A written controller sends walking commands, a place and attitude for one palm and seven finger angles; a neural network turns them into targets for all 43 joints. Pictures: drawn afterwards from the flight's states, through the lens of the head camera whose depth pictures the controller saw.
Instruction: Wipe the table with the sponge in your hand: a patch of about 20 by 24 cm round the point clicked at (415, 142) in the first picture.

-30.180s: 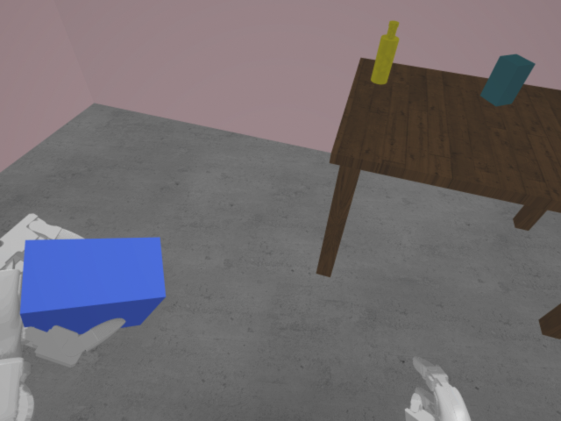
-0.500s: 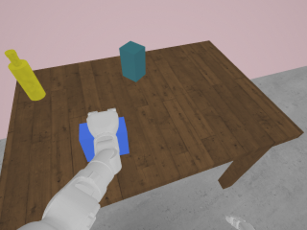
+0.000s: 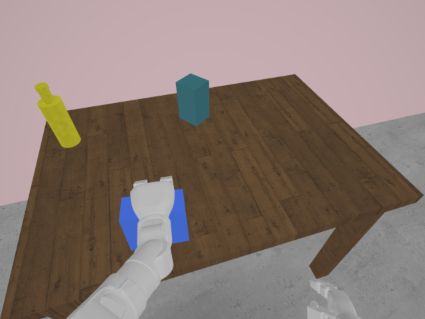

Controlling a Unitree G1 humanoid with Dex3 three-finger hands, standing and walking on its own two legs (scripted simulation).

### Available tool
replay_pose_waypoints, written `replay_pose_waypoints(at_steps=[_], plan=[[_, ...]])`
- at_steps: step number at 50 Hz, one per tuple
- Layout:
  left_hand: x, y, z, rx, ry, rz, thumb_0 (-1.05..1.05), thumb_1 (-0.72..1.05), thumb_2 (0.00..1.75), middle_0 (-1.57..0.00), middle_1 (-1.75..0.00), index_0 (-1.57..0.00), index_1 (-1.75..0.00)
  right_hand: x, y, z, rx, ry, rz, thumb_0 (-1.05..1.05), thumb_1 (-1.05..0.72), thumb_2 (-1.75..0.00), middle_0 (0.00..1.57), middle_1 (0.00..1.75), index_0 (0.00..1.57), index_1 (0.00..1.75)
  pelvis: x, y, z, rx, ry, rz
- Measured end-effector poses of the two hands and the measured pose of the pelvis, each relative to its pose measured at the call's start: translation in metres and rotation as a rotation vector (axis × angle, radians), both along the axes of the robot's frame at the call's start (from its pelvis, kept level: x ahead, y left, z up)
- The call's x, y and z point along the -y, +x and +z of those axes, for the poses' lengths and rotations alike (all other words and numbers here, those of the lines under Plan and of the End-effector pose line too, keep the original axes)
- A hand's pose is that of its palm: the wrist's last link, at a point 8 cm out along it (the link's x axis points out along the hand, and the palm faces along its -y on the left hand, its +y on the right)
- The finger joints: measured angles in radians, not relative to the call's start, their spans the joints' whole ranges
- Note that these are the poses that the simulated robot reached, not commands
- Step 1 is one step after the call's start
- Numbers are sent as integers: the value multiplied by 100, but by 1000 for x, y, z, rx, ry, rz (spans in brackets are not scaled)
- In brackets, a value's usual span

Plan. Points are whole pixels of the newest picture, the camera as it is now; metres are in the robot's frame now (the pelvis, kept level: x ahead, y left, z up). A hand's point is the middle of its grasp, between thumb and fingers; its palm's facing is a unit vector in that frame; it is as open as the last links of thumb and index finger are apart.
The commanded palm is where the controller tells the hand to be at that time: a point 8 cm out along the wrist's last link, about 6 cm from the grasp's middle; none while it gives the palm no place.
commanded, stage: wipe back along the third lane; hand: left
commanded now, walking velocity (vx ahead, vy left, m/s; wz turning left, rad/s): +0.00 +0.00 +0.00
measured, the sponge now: (157, 224) +0.33 +0.17 -0.06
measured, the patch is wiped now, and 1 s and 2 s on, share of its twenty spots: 1.00 1.00 1.00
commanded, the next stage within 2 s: slide back across to the middle lane in 1.26 s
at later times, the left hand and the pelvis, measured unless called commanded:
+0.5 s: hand (161, 222) +0.32 +0.15 -0.01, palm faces -0.06 -0.02 -1.00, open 10.6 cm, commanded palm +0.27 +0.13 +0.02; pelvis -0.01 -0.01 +0.00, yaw +0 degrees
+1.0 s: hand (161, 225) +0.31 +0.14 -0.01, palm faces -0.05 -0.04 -1.00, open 10.6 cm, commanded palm +0.27 +0.12 +0.02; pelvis -0.01 -0.01 +0.00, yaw +0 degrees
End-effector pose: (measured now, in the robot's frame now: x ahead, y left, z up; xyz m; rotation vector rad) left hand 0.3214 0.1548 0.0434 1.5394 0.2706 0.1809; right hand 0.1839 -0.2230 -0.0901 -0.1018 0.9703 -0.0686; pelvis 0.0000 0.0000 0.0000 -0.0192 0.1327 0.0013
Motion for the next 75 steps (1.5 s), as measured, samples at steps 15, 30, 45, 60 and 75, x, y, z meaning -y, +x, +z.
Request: replay_pose_waypoints(at_steps=[15, 30, 45, 60, 75], plan=[[11, -19, -2, 2, 2, -4, 0, -50, 104, -63, -135, -64, -135, -2, -11, -6, 1, 28, 12, 1, -91, -90, 20, 30, 20, 30, 6, -11, -2, 18, 7, 1], [13, -23, -3, 0, -6, 1, 0, -51, 104, -64, -135, -65, -135, 14, -14, -7, -3, 13, -8, 1, -91, -90, 20, 30, 20, 30, 13, -9, -2, 22, 13, -7], [14, -28, -3, 5, -10, -1, 0, -50, 104, -63, -135, -64, -135, 13, 4, 1, 41, 15, 6, 1, -91, -90, 20, 30, 20, 30, 12, -6, -2, 25, 13, -7], [15, -29, -3, 9, -7, -6, -1, -51, 104, -64, -134, -65, -135, 0, 3, -4, 34, 38, 28, 1, -91, -90, 20, 30, 20, 30, 10, -8, -4, 19, 12, -3], [13, -32, -2, 13, -21, -6, 0, -51, 104, -64, -134, -65, -135, 6, -11, -6, 23, 31, -2, 1, -91, -90, 20, 30, 20, 30, 10, -14, -4, 29, 13, -8]])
